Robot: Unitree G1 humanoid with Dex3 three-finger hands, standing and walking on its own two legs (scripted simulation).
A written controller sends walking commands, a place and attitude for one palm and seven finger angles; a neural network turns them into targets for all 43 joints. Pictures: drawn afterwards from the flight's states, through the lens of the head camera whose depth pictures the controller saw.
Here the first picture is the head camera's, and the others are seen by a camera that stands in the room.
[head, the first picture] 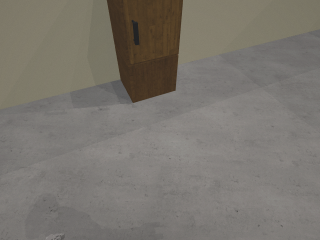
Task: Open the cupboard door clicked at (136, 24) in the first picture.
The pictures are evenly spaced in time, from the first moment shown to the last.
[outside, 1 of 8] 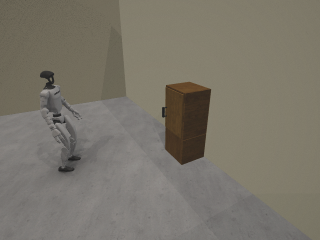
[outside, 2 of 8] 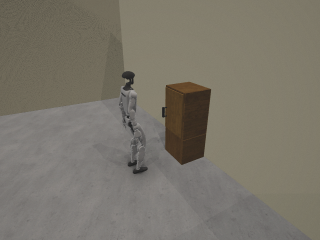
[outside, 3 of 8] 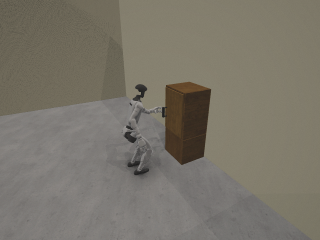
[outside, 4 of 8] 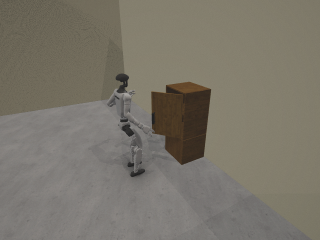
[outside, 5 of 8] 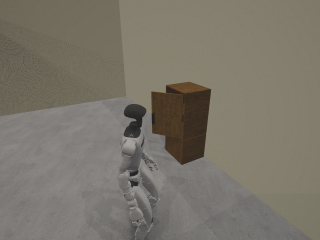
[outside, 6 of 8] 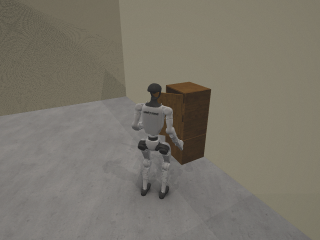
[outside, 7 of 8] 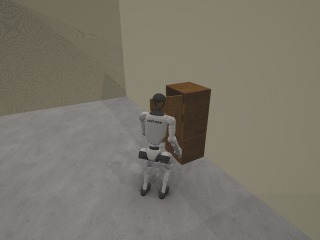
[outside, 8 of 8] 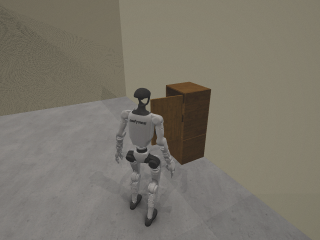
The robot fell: no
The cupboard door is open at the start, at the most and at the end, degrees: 0 85 85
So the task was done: yes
